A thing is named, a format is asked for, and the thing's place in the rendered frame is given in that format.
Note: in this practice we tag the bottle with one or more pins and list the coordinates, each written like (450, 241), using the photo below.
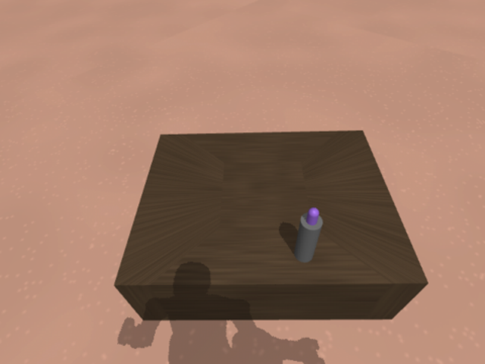
(308, 234)

